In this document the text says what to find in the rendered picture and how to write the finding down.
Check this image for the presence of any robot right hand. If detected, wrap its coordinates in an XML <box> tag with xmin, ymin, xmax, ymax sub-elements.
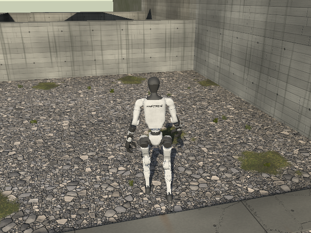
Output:
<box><xmin>171</xmin><ymin>129</ymin><xmax>182</xmax><ymax>137</ymax></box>

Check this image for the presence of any robot right forearm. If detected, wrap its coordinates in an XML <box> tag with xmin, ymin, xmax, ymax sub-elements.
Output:
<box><xmin>173</xmin><ymin>116</ymin><xmax>181</xmax><ymax>131</ymax></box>

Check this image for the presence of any robot left shin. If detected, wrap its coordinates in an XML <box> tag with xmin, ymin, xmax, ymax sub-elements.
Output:
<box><xmin>142</xmin><ymin>157</ymin><xmax>150</xmax><ymax>187</ymax></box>

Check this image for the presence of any right robot foot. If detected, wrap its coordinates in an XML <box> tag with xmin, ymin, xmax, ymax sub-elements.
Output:
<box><xmin>165</xmin><ymin>193</ymin><xmax>173</xmax><ymax>201</ymax></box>

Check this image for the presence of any robot left hand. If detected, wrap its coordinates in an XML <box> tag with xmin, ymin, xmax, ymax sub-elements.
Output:
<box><xmin>125</xmin><ymin>141</ymin><xmax>136</xmax><ymax>153</ymax></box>

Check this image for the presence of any robot right upper arm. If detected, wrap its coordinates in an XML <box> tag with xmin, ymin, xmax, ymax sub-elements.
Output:
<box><xmin>164</xmin><ymin>97</ymin><xmax>178</xmax><ymax>123</ymax></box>

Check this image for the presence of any robot left forearm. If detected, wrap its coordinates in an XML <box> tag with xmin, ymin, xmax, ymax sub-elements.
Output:
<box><xmin>126</xmin><ymin>119</ymin><xmax>136</xmax><ymax>142</ymax></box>

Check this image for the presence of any robot left upper arm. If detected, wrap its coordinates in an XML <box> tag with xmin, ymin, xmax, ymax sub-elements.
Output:
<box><xmin>132</xmin><ymin>98</ymin><xmax>144</xmax><ymax>126</ymax></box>

